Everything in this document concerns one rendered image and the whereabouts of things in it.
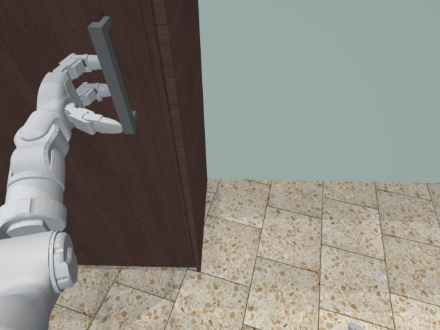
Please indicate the handle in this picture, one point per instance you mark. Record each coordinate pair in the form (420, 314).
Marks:
(104, 49)

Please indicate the robot left upper arm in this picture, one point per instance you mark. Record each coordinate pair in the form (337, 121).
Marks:
(34, 270)

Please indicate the robot left hand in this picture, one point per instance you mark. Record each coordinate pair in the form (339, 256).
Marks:
(57, 93)

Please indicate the wardrobe door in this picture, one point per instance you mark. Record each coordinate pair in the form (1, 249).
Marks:
(123, 192)

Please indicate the robot left forearm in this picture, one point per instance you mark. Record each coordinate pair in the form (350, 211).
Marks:
(36, 180)

